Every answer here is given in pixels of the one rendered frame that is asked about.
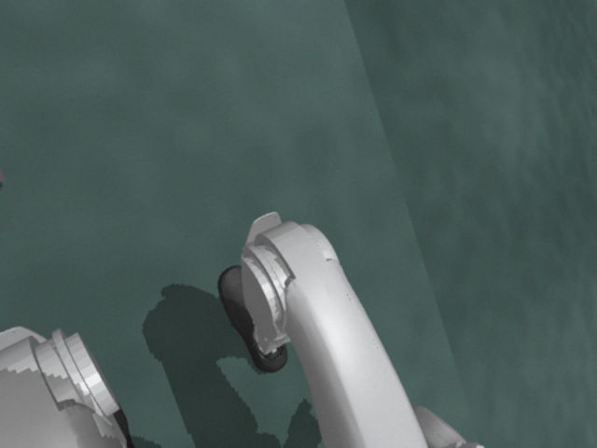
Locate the right robot hand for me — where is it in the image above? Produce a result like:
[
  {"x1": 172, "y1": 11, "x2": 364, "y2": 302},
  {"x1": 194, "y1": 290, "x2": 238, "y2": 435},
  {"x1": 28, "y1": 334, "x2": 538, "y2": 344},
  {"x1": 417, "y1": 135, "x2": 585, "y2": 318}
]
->
[{"x1": 411, "y1": 406, "x2": 467, "y2": 448}]

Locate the right robot foot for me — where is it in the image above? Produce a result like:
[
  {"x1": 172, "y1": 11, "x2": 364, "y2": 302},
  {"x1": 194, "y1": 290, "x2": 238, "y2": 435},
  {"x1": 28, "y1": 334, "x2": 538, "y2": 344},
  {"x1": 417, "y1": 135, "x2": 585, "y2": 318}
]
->
[{"x1": 218, "y1": 266, "x2": 287, "y2": 372}]

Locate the left robot foot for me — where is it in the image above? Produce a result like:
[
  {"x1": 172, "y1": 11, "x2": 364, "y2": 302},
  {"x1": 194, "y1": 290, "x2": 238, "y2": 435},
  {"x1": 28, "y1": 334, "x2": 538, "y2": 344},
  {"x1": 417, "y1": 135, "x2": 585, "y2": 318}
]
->
[{"x1": 113, "y1": 405, "x2": 135, "y2": 448}]

